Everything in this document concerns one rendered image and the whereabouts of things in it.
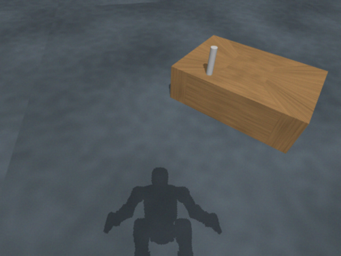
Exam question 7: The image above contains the can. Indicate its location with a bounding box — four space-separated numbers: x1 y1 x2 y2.
206 46 218 76

